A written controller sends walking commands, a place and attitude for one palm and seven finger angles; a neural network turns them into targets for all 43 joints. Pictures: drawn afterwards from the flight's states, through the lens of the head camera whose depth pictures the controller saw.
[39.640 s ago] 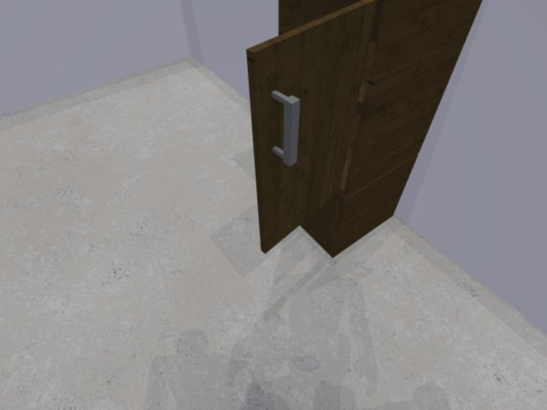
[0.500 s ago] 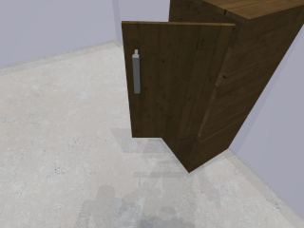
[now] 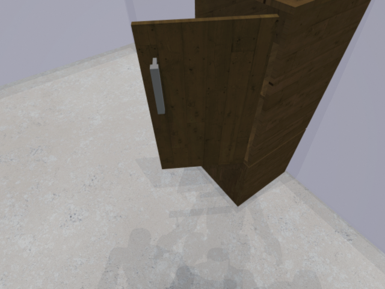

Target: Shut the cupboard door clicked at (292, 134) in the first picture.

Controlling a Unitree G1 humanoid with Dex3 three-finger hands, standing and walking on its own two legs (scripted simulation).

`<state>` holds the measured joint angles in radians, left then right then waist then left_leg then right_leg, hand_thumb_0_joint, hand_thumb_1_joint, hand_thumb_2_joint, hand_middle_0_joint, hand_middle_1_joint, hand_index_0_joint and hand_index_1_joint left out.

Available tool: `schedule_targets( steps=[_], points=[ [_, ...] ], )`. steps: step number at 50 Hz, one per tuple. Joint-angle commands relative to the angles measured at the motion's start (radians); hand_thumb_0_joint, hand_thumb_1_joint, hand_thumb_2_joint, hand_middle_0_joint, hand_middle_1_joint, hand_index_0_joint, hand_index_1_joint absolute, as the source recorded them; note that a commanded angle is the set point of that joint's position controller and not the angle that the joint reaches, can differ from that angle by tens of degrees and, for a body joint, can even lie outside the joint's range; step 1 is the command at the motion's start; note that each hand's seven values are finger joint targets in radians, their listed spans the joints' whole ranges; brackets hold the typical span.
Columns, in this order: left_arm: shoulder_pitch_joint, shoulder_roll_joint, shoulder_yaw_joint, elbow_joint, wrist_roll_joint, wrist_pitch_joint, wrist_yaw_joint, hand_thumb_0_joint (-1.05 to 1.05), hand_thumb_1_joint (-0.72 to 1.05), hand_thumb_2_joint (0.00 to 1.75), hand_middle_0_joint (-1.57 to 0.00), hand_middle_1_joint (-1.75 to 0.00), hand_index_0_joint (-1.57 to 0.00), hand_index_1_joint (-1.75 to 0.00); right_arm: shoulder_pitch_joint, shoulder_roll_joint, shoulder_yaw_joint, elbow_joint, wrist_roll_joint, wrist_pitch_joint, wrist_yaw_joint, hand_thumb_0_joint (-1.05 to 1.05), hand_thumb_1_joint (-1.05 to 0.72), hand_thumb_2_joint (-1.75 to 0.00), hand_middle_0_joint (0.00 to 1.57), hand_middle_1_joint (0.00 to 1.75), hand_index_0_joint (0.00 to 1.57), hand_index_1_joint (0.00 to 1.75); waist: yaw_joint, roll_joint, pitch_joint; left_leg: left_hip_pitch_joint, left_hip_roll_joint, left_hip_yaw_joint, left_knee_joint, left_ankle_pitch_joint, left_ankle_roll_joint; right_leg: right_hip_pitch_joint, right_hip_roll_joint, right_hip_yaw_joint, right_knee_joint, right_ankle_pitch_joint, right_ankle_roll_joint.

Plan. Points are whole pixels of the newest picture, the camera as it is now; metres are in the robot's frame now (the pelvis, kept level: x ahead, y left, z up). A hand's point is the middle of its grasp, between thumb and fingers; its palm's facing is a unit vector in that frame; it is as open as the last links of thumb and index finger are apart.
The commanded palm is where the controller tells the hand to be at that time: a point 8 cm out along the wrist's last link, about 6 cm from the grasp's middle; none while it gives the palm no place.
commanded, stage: look again from close up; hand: left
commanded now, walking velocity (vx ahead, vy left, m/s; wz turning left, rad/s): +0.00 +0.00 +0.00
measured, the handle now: (158, 86) +0.60 +0.13 +0.09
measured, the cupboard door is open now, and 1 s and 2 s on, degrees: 59 59 59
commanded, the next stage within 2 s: shuffle to correct the standing spot in 0.60 s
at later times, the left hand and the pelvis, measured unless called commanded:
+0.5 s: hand out of the picture +0.04 +0.21 -0.17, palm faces -0.02 -0.98 -0.21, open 7.4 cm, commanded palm none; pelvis +0.00 +0.03 +0.01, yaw -1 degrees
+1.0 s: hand out of the picture -0.02 +0.19 -0.17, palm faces +0.02 -0.98 -0.20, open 7.4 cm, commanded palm none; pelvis +0.01 +0.01 +0.00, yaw +0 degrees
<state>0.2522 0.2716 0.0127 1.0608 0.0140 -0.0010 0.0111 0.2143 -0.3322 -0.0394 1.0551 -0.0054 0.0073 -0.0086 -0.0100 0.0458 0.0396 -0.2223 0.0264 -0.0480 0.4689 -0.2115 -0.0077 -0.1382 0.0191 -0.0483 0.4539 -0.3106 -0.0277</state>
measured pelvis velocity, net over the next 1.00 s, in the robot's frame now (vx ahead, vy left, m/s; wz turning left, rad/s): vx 0.01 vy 0.01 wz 0.01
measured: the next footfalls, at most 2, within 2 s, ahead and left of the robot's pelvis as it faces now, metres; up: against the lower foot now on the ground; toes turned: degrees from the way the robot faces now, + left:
left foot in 1.40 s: +0.20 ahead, +0.09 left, +0.00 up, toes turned +17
right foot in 1.70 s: +0.26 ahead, -0.23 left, +0.00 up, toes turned +4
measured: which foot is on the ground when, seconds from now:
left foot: down 0.00-1.00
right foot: down 0.00-1.00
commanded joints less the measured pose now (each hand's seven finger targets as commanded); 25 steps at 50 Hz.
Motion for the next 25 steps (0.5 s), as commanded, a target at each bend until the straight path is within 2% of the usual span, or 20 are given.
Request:
schedule_targets(
  steps=[1,2,3,4,5,8,9,17,25],
  points=[
    [-0.017,0.137,0.019,-0.050,-0.004,-0.018,0.011,0.00,0.90,0.90,-0.20,-0.30,-0.20,-0.30,-0.050,-0.092,0.004,-0.037,-0.008,-0.024,-0.020,0.00,-0.90,-0.90,0.20,0.30,0.20,0.30,0.019,-0.086,-0.062,0.110,0.106,-0.026,-0.062,0.333,0.025,-0.022,-0.141,0.109,-0.102,0.367,0.006],
    [-0.025,0.164,0.020,-0.039,-0.006,-0.025,0.010,0.00,0.90,0.90,-0.20,-0.30,-0.20,-0.30,-0.053,-0.100,0.010,-0.027,-0.008,-0.027,-0.022,0.00,-0.90,-0.90,0.20,0.30,0.20,0.30,0.020,-0.112,-0.077,0.121,0.091,-0.022,-0.052,0.377,0.019,0.007,-0.145,0.099,-0.084,0.483,0.003],
    [-0.036,0.171,0.021,-0.031,-0.006,-0.024,0.013,0.00,0.90,0.90,-0.20,-0.30,-0.20,-0.30,-0.050,-0.099,0.009,-0.016,-0.005,-0.028,-0.020,0.00,-0.90,-0.90,0.20,0.30,0.20,0.30,0.017,-0.069,-0.109,0.126,0.088,-0.019,-0.058,0.424,0.019,0.050,-0.156,0.090,-0.062,0.524,0.008],
    [-0.053,0.164,0.016,-0.033,-0.009,-0.020,0.013,0.00,0.90,0.90,-0.20,-0.30,-0.20,-0.30,-0.047,-0.094,0.012,-0.009,-0.002,-0.026,-0.017,0.00,-0.90,-0.90,0.20,0.30,0.20,0.30,0.013,-0.028,-0.116,0.122,0.089,-0.030,-0.098,0.369,0.017,0.059,-0.154,0.093,-0.070,0.419,0.012],
    [-0.062,0.154,0.013,-0.031,-0.008,-0.018,0.013,0.00,0.90,0.90,-0.20,-0.30,-0.20,-0.30,-0.061,-0.087,0.015,-0.003,-0.005,-0.026,-0.016,0.00,-0.90,-0.90,0.20,0.30,0.20,0.30,0.017,-0.047,-0.099,0.117,0.091,-0.030,-0.103,0.361,0.018,0.052,-0.145,0.093,-0.082,0.389,0.014],
    [-0.057,0.130,0.007,-0.023,-0.005,-0.015,0.017,0.00,0.90,0.90,-0.20,-0.30,-0.20,-0.30,-0.061,-0.062,0.022,0.010,-0.005,-0.025,-0.015,0.00,-0.90,-0.90,0.20,0.30,0.20,0.30,0.018,-0.066,-0.094,0.121,0.087,-0.023,-0.109,0.369,0.016,0.064,-0.145,0.087,-0.098,0.404,0.019],
    [-0.057,0.122,0.004,-0.022,-0.006,-0.013,0.018,0.00,0.90,0.90,-0.20,-0.30,-0.20,-0.30,-0.062,-0.055,0.024,0.015,-0.004,-0.025,-0.015,0.00,-0.90,-0.90,0.20,0.30,0.20,0.30,0.018,-0.050,-0.087,0.116,0.085,-0.023,-0.116,0.352,0.015,0.062,-0.146,0.088,-0.103,0.381,0.022],
    [-0.045,0.072,-0.001,-0.016,-0.003,-0.008,0.017,0.00,0.90,0.90,-0.20,-0.30,-0.20,-0.30,-0.044,-0.002,0.027,0.035,-0.004,-0.023,-0.012,0.00,-0.90,-0.90,0.20,0.30,0.20,0.30,0.016,-0.042,-0.018,0.070,0.070,-0.032,-0.155,0.207,0.012,0.014,-0.135,0.096,-0.148,0.201,0.034],
    [0.009,0.036,0.000,0.001,-0.001,-0.010,0.021,0.00,0.90,0.90,-0.20,-0.30,-0.20,-0.30,0.001,0.026,0.024,0.049,-0.002,-0.029,-0.017,0.00,-0.90,-0.90,0.20,0.30,0.20,0.30,0.013,-0.055,-0.036,0.091,0.070,-0.034,-0.147,0.245,0.021,0.009,-0.134,0.088,-0.135,0.213,0.037]
  ],
)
